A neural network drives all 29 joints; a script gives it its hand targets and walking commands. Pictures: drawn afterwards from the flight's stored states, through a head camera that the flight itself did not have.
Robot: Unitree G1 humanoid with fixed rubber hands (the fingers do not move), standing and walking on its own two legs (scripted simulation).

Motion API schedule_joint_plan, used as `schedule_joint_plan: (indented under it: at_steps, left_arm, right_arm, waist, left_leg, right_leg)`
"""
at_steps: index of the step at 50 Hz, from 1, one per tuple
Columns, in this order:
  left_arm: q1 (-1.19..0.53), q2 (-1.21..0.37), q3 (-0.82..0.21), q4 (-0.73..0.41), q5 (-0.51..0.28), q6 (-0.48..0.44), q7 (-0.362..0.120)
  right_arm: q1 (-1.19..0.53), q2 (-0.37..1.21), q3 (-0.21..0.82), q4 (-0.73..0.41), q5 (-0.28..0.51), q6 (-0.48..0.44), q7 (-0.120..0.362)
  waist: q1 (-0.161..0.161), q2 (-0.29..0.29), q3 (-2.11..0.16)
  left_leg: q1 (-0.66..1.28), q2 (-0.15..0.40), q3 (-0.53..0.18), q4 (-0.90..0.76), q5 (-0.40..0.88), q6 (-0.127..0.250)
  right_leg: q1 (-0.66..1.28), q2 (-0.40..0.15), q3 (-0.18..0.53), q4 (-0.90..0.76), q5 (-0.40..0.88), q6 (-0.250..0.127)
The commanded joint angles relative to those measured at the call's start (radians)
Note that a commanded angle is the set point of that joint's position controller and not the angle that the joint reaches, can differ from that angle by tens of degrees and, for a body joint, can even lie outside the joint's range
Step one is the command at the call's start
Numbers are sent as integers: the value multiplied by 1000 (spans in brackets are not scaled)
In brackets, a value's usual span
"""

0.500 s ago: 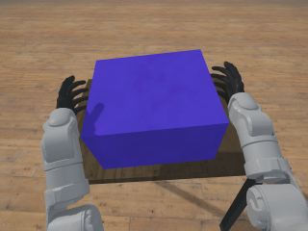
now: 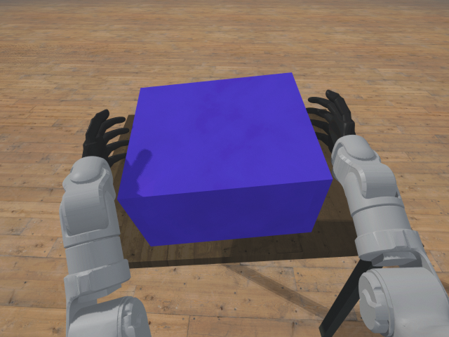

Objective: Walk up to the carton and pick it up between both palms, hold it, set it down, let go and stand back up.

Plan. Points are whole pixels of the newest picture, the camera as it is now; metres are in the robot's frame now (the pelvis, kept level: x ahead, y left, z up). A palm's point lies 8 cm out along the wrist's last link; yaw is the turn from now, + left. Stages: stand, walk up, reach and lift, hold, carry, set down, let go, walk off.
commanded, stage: hold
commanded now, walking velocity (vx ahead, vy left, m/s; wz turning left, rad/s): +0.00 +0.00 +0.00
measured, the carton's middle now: (222, 157) +0.42 +0.00 +0.14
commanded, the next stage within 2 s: none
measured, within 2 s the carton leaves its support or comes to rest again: neither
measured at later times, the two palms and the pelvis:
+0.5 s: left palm (98, 160) +0.34 +0.21 +0.21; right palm (341, 138) +0.36 -0.19 +0.22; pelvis +0.00 +0.00 +0.00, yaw +0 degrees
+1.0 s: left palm (100, 159) +0.34 +0.20 +0.21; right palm (341, 138) +0.36 -0.19 +0.22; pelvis +0.00 +0.00 +0.00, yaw +0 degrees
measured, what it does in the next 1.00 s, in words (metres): stands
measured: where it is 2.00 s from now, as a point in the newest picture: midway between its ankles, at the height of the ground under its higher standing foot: outside the picture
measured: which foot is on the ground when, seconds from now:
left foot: down 0.00-1.00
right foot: down 0.00-1.00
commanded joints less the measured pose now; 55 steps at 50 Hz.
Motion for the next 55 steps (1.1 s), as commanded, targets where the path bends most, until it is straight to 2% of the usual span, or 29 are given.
schedule_joint_plan:
  at_steps: [1, 8, 10, 11, 13, 15, 17, 18, 20, 23, 25, 29, 32, 35, 37, 39, 41, 45, 49, 52, 53, 55]
  left_arm:
    - [-548, -290, -398, -130, -164, -59, -149]
    - [-537, -288, -388, -122, -150, -50, -158]
    - [-540, -284, -385, -135, -157, -53, -155]
    - [-539, -295, -403, -157, -166, -58, -153]
    - [-541, -289, -394, -134, -159, -58, -148]
    - [-535, -296, -410, -148, -168, -57, -146]
    - [-512, -291, -398, -153, -157, -53, -145]
    - [-525, -290, -395, -139, -156, -51, -145]
    - [-515, -291, -402, -148, -161, -52, -150]
    - [-517, -291, -415, -165, -166, -54, -149]
    - [-505, -295, -409, -158, -160, -48, -151]
    - [-558, -286, -389, -111, -154, -48, -155]
    - [-535, -295, -387, -121, -152, -50, -148]
    - [-544, -288, -377, -101, -151, -52, -153]
    - [-555, -297, -390, -105, -156, -54, -150]
    - [-547, -302, -390, -110, -159, -55, -147]
    - [-545, -294, -379, -84, -147, -52, -153]
    - [-573, -302, -405, -128, -168, -66, -149]
    - [-557, -292, -392, -110, -156, -64, -148]
    - [-534, -298, -403, -140, -164, -64, -148]
    - [-536, -294, -401, -144, -164, -65, -147]
    - [-533, -297, -407, -134, -165, -63, -147]
  right_arm:
    - [-569, 359, 315, -235, 117, -44, 171]
    - [-547, 357, 311, -216, 119, -36, 167]
    - [-558, 363, 320, -239, 121, -41, 167]
    - [-552, 363, 323, -249, 124, -44, 167]
    - [-562, 351, 319, -238, 122, -42, 170]
    - [-556, 347, 315, -254, 119, -46, 171]
    - [-546, 346, 328, -260, 128, -42, 168]
    - [-554, 341, 319, -247, 125, -40, 167]
    - [-549, 359, 331, -270, 127, -43, 164]
    - [-537, 348, 331, -269, 132, -36, 161]
    - [-519, 339, 322, -250, 128, -29, 163]
    - [-581, 354, 295, -238, 107, -35, 176]
    - [-558, 357, 305, -226, 111, -37, 178]
    - [-573, 364, 306, -225, 109, -40, 179]
    - [-572, 352, 289, -210, 102, -44, 180]
    - [-566, 358, 300, -220, 103, -46, 181]
    - [-560, 353, 291, -191, 98, -37, 179]
    - [-574, 367, 299, -220, 107, -52, 178]
    - [-558, 358, 302, -196, 107, -45, 180]
    - [-549, 360, 318, -232, 117, -49, 174]
    - [-564, 361, 326, -247, 122, -50, 172]
    - [-555, 355, 324, -248, 123, -47, 169]
  waist:
    - [-4, 37, -316]
    - [-6, 48, -283]
    - [1, 36, -308]
    - [-6, 41, -329]
    - [3, 44, -301]
    - [-8, 48, -318]
    - [3, 46, -314]
    - [-1, 47, -292]
    - [-1, 26, -308]
    - [-15, 44, -318]
    - [-18, 49, -282]
    - [5, 40, -272]
    - [4, 39, -290]
    - [5, 29, -298]
    - [-7, 48, -296]
    - [-3, 39, -305]
    - [-9, 29, -269]
    - [-12, 53, -323]
    - [-6, 46, -293]
    - [-12, 38, -331]
    - [-5, 36, -337]
    - [-11, 40, -322]
  left_leg:
    - [108, -23, 1, -2, 162, -22]
    - [98, -24, 1, -12, 140, -22]
    - [103, -26, 4, -3, 159, -19]
    - [114, -22, 0, 2, 183, -24]
    - [115, -22, 2, -2, 171, -24]
    - [121, -21, 1, 3, 182, -27]
    - [127, -23, 3, 7, 205, -29]
    - [113, -24, 3, 1, 176, -29]
    - [108, -25, 2, 1, 184, -20]
    - [131, -24, -1, 12, 214, -30]
    - [132, -20, -3, 3, 191, -31]
    - [75, -20, 6, -28, 79, -13]
    - [105, -17, 4, -14, 135, -18]
    - [93, -25, 7, -14, 119, -9]
    - [94, -20, 5, -17, 111, -18]
    - [109, -20, 4, -10, 138, -19]
    - [99, -20, 2, -22, 104, -16]
    - [105, -23, 1, -4, 143, -23]
    - [104, -22, 2, -11, 136, -18]
    - [124, -21, -1, 1, 192, -25]
    - [128, -24, 0, 10, 209, -26]
    - [123, -25, 0, 8, 193, -27]
  right_leg:
    - [32, 4, 9, -20, 167, 31]
    - [32, -2, 12, -23, 164, 33]
    - [39, 1, 10, -21, 175, 35]
    - [41, 5, 8, -14, 194, 33]
    - [21, 6, 6, -22, 159, 29]
    - [18, 8, 6, -19, 172, 28]
    - [32, 10, 8, -18, 192, 29]
    - [19, 6, 9, -22, 171, 29]
    - [40, 3, 12, -20, 208, 34]
    - [44, 8, 10, -12, 235, 35]
    - [28, 7, 9, -20, 203, 28]
    - [-7, -1, 7, -35, 72, 24]
    - [10, 7, 6, -28, 115, 25]
    - [18, 1, 12, -28, 121, 31]
    - [7, 4, 6, -27, 106, 27]
    - [10, 5, 7, -29, 125, 28]
    - [6, 2, 8, -33, 114, 31]
    - [15, 2, 8, -22, 144, 30]
    - [13, 4, 7, -26, 130, 30]
    - [39, 8, 7, -14, 208, 34]
    - [43, 8, 7, -11, 222, 36]
    - [37, 9, 9, -17, 203, 34]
